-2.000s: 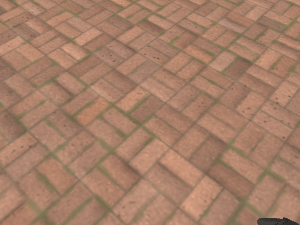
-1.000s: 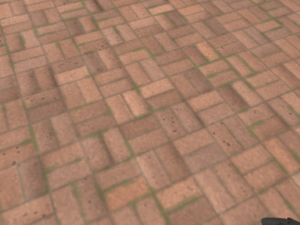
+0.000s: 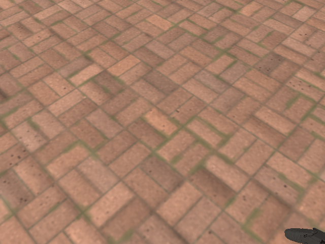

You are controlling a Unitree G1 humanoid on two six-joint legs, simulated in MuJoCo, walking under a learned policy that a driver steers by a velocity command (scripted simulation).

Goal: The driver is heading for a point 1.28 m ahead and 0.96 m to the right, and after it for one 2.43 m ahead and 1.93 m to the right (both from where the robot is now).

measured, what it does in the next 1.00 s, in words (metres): steps on the spot, turning right: left foot, then right foot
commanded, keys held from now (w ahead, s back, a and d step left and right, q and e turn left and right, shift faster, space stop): e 1.00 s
